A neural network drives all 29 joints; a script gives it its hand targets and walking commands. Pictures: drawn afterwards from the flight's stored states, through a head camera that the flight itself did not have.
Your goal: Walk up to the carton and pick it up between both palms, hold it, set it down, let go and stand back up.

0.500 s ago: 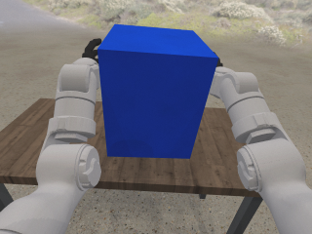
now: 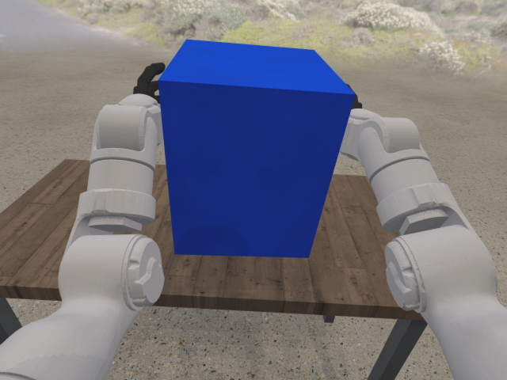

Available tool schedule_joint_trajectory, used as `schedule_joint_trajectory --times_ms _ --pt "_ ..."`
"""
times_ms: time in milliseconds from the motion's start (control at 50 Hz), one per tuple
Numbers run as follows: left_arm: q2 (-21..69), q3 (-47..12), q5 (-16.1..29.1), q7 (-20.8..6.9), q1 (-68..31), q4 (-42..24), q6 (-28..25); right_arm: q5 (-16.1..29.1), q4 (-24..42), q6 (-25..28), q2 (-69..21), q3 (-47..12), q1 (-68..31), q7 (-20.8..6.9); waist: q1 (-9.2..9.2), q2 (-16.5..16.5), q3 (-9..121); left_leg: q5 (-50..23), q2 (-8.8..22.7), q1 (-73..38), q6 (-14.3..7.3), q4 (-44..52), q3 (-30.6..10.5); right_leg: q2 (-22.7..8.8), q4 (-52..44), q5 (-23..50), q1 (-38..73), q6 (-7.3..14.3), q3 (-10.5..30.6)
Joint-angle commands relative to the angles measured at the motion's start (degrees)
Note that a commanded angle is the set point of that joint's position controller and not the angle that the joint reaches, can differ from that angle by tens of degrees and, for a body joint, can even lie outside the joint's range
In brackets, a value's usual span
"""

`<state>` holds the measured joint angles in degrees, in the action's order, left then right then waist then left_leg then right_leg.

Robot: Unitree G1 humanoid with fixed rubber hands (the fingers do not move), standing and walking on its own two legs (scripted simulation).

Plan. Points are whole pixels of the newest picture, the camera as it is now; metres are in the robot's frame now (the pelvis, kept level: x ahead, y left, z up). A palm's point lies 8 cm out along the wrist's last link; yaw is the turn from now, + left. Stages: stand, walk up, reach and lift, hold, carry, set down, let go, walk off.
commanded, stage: hold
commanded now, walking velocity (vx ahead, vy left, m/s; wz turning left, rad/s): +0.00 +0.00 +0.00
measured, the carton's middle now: (247, 147) +0.37 +0.00 +0.28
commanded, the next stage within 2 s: set down in 0.80 s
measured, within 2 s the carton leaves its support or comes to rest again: neither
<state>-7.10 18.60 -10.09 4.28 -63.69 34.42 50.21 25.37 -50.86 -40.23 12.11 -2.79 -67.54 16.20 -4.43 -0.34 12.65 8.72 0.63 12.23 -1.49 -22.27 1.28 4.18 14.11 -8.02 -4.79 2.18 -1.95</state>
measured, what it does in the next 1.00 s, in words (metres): stands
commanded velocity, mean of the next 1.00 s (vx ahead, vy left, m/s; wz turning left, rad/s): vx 0.00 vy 0.00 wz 0.00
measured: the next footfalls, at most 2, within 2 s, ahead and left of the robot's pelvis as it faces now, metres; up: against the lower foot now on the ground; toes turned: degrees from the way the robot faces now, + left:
none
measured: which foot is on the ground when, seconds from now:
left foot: down 0.00-1.00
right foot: down 0.00-1.00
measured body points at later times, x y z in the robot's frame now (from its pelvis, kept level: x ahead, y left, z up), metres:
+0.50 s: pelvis +0.00 +0.00 +0.00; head -0.10 +0.02 +0.44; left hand +0.39 +0.15 +0.33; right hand +0.38 -0.15 +0.32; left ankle +0.04 +0.09 -0.75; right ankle +0.00 -0.09 -0.75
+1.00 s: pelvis +0.00 +0.00 +0.00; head -0.09 +0.02 +0.44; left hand +0.40 +0.15 +0.35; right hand +0.39 -0.14 +0.33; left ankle +0.04 +0.09 -0.75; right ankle +0.00 -0.09 -0.75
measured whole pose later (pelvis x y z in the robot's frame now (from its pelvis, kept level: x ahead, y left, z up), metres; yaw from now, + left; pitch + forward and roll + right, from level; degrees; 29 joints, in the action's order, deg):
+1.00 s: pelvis +0.00 +0.00 +0.00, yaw +0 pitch -1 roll -2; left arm -8.3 21.0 -10.5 4.2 -67.9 40.0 45.7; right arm 21.4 -55.4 -36.0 10.4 1.6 -70.7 15.2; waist -4.3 -0.2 12.3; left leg 8.4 0.4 12.3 -1.5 -21.7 1.2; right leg 4.0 14.5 -8.2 -5.2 2.2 -1.9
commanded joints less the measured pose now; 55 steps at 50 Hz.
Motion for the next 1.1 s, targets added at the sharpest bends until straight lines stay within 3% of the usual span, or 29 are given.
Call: schedule_joint_trajectory --times_ms 0,840,900,960,1080 --pt "37.69 -16.44 10.44 -8.57 -41.31 -7.72 -3.8 8.63 22.76 4.72 -35.45 -5.93 -53.15 -7.48 -0.49 -2.61 19.5 -10.8 -0.31 -12.52 2.89 0.28 -5.66 -0.39 -0.92 10.18 -0.29 -3.62 4.67" --pt "37.2 -16.4 10.86 -8.7 -43.61 -8.03 -4.5 8.28 22.65 5.26 -35.99 -5.46 -54.61 -7.57 -0.41 -2.45 19.95 -10.42 -0.49 -12.73 2.73 0.17 -5.68 -0.51 -1.05 9.43 -1.06 -3.83 4.44" --pt "36.05 -15.42 11.15 -8.93 -47.82 -7.02 -6.59 6.48 20.66 7.05 -36.5 -3.89 -56.79 -8.0 0.01 -2.53 20.07 -9.14 -0.56 -13.46 2.53 0.3 -5.63 -0.73 -1.6 6.55 -2.93 -3.9 3.9" --pt "34.08 -11.71 9.79 -9.45 -50.58 -1.52 -10.29 1.71 14.65 10.45 -35.56 -0.32 -57.52 -8.83 0.67 -2.7 18.36 -5.87 -0.27 -14.01 2.44 1.63 -5.31 -1.25 -2.56 2.21 -4.23 -3.35 3.42" --pt "29.11 -4.31 2.28 -11.27 -41.4 8.96 -15.4 -8.79 1.57 18.03 -30.26 6.54 -49.44 -9.37 -0.31 -0.68 10.59 -6.62 0.31 -15.27 2.14 4.93 -3.65 -2.17 -3.07 4.12 1.35 -2.29 2.56"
